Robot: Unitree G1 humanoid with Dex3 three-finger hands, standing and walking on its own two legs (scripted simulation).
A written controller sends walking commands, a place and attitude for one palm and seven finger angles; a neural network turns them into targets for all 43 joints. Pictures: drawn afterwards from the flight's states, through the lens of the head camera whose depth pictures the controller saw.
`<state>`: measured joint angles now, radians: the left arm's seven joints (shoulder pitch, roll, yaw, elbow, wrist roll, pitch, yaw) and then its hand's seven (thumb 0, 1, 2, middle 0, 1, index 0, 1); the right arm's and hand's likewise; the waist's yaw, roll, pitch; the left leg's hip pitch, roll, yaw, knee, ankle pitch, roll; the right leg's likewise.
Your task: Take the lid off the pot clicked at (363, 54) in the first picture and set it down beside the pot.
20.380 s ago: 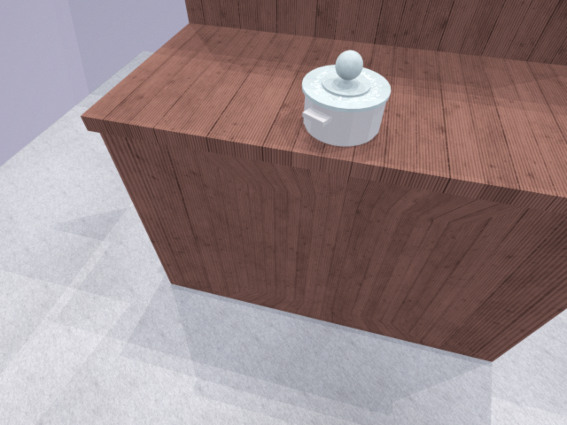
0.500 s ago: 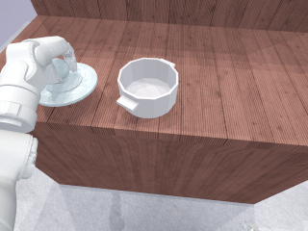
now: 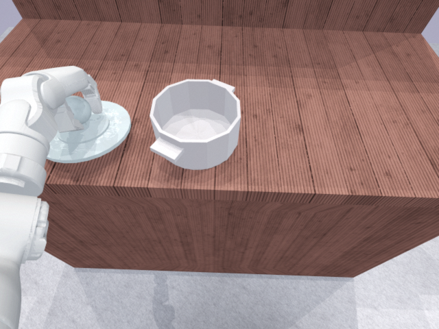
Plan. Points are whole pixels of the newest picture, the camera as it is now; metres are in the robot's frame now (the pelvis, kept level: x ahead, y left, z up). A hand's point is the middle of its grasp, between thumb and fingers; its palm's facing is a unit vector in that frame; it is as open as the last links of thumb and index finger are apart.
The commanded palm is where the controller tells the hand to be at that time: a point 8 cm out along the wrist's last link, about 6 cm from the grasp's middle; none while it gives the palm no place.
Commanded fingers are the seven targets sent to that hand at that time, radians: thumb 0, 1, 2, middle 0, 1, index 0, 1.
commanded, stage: lower the lid onto the table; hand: left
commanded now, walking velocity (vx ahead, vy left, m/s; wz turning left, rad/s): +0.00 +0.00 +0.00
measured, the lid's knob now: (75, 110) +0.50 +0.24 +0.11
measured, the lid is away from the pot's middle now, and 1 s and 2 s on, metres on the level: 0.23 0.23 0.23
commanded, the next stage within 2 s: open the fingers wide in 0.36 s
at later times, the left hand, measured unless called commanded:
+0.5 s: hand (70, 121) +0.47 +0.25 +0.11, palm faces -0.47 -0.09 -0.88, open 7.6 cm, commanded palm +0.48 +0.25 +0.17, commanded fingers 0.00 0.54 1.08 -0.74 -0.96 -0.77 -0.97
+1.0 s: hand (71, 122) +0.47 +0.25 +0.10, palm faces -0.40 -0.05 -0.92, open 8.0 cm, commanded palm +0.48 +0.25 +0.17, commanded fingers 0.00 0.11 0.91 -0.53 -0.78 -0.54 -0.78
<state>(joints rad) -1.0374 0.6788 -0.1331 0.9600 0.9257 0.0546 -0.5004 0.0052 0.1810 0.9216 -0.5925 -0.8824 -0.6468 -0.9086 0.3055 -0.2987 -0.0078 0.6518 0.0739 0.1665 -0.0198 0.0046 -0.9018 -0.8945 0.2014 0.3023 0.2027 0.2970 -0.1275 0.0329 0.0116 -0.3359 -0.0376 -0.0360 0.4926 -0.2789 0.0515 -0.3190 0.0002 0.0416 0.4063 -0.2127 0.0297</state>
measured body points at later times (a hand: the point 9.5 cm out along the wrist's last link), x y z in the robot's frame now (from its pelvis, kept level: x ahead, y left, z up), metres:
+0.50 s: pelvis +0.00 +0.00 -0.01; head +0.07 +0.00 +0.44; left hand +0.49 +0.25 +0.16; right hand +0.04 -0.28 -0.13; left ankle -0.03 +0.09 -0.74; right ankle -0.01 -0.15 -0.74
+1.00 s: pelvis +0.00 +0.00 -0.01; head +0.07 +0.00 +0.44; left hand +0.49 +0.25 +0.16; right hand +0.05 -0.27 -0.13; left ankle -0.03 +0.09 -0.74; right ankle -0.01 -0.15 -0.74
